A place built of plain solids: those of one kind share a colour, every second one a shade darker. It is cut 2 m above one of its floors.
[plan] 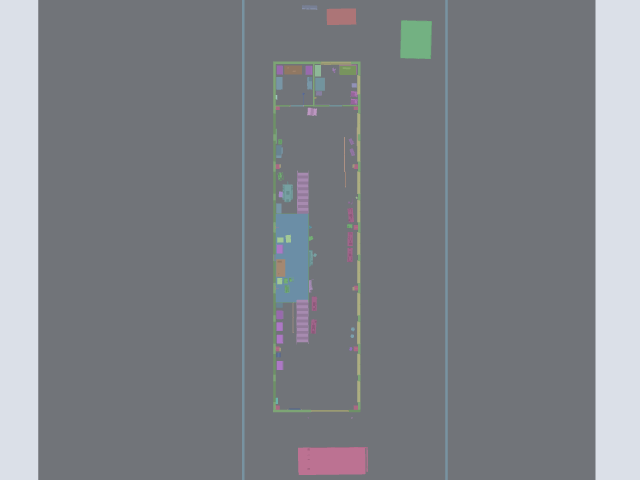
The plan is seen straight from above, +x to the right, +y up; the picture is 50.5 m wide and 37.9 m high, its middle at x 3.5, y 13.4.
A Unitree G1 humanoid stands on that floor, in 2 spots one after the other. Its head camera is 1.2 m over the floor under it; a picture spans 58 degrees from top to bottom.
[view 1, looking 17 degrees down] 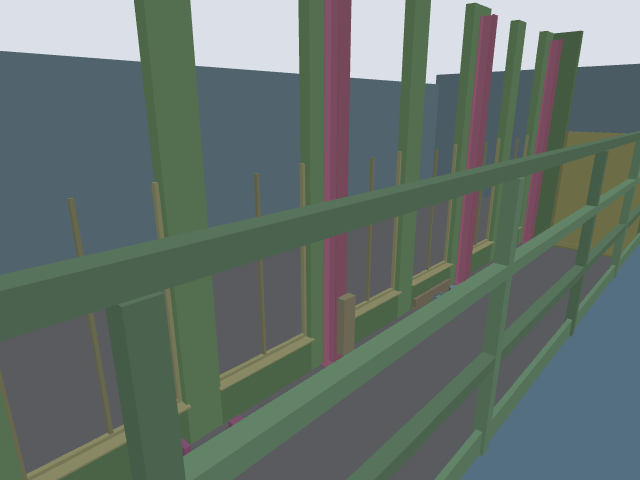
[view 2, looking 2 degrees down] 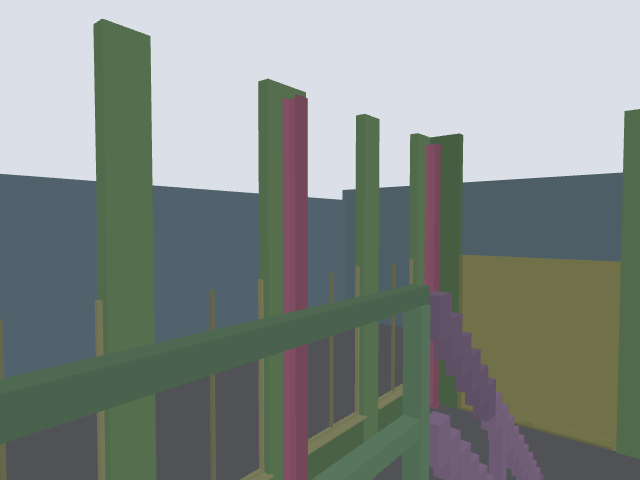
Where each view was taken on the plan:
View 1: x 2.15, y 14.47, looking -47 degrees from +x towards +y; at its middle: deck_rail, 0.66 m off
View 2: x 2.12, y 9.47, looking -51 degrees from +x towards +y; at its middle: yard_bound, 17.91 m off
